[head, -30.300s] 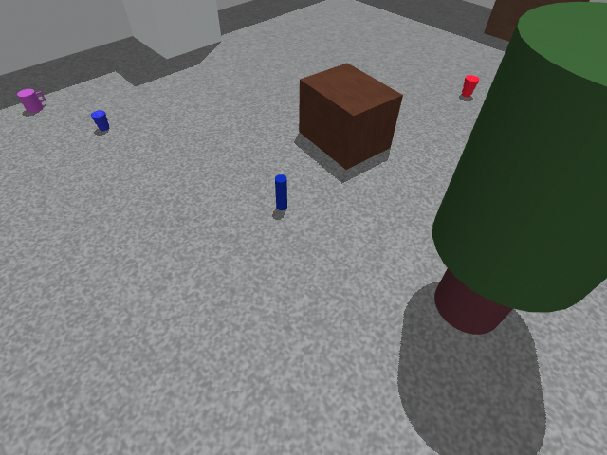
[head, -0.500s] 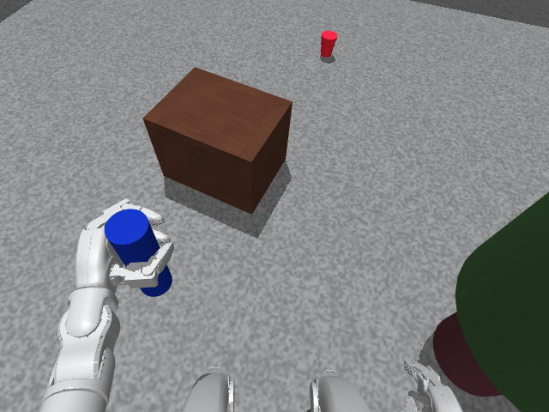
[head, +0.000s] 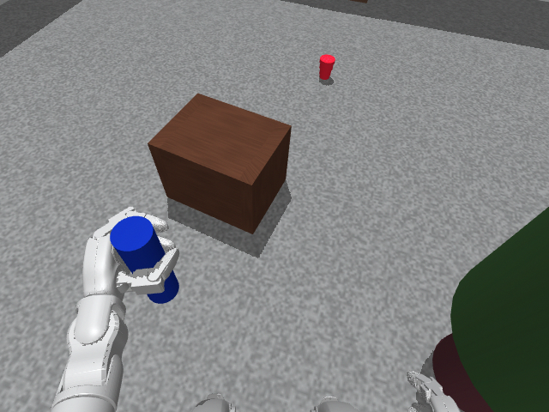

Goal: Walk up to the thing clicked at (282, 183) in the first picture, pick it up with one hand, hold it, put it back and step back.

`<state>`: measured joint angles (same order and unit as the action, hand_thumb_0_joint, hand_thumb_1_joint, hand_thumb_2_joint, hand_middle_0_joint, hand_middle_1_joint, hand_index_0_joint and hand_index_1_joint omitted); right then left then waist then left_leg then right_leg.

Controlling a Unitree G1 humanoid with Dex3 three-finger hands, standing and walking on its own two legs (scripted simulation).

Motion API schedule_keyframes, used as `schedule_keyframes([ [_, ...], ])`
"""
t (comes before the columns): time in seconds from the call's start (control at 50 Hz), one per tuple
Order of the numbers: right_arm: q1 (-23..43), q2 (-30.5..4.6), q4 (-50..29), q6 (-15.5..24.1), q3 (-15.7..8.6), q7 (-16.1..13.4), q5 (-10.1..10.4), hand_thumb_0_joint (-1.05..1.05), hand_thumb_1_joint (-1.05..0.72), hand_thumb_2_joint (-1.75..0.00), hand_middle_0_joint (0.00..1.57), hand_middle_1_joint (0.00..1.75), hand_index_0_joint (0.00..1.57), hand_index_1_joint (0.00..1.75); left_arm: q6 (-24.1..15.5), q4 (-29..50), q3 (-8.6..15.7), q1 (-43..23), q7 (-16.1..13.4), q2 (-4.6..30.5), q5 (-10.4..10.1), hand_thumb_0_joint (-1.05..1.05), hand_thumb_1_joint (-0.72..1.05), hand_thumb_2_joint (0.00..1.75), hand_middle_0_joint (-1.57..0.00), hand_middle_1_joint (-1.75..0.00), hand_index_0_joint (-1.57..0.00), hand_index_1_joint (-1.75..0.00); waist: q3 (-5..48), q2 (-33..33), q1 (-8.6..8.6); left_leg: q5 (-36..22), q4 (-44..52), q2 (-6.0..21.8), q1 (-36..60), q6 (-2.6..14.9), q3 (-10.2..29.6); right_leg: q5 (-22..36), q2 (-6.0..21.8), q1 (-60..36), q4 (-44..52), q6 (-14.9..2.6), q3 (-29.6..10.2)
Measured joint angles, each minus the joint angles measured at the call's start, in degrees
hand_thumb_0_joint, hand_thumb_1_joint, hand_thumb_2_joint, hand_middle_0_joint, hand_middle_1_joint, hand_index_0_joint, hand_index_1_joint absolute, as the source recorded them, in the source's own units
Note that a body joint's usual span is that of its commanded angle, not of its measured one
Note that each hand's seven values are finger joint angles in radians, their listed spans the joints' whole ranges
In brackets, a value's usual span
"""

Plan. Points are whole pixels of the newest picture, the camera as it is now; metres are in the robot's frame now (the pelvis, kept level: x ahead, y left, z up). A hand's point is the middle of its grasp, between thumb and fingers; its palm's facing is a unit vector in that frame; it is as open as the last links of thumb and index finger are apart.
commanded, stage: lift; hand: left
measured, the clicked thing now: (149, 264) +0.33 +0.19 +0.00
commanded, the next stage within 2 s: hold in 0.10 s
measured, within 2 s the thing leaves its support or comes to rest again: neither
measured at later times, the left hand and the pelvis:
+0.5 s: hand (150, 256) +0.33 +0.17 +0.05, palm faces +0.12 -0.99 -0.01, open 6.9 cm; pelvis +0.00 +0.00 +0.01, yaw +0 degrees
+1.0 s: hand (146, 260) +0.31 +0.17 +0.06, palm faces +0.11 -0.99 -0.01, open 6.9 cm; pelvis -0.01 +0.00 +0.02, yaw +0 degrees
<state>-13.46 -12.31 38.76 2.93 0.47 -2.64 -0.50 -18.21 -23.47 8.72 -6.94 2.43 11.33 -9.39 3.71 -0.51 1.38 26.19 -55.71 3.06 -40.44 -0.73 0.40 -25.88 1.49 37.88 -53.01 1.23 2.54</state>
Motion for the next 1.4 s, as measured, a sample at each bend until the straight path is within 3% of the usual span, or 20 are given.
schedule_keyframes([
  [0.46, -0.1, -0.1, 0.3, -1.2, -0.7, 0.7, -0.2, 0.01, -0.92, -0.89, 0.20, 0.30, 0.20, 0.30, -0.9, -0.4, -0.1, 1.2, 0.4, -0.9, 0.0, -0.01, -0.02, 1.08, -0.86, -1.07, -0.91, -1.06, -1.5, 0.2, -0.10, -1.6, 4.7, -0.1, 6.0, -0.09, -0.4, 1.6, 0.0, -5.8, 4.5, -0.03, -0.3],
  [1.4, 0.5, 0.1, 0.8, 0.3, -0.4, 1.1, 0.2, 0.01, -0.91, -0.89, 0.20, 0.30, 0.20, 0.30, -2.0, -2.2, -0.5, 0.5, 0.6, -1.3, 0.0, -0.01, -0.02, 1.07, -0.86, -1.07, -0.91, -1.06, -2.5, 0.0, -0.33, -4.4, 9.1, -0.5, 10.6, 0.08, -0.5, 4.3, 0.2, -10.4, 8.7, 0.07, -0.2],
])
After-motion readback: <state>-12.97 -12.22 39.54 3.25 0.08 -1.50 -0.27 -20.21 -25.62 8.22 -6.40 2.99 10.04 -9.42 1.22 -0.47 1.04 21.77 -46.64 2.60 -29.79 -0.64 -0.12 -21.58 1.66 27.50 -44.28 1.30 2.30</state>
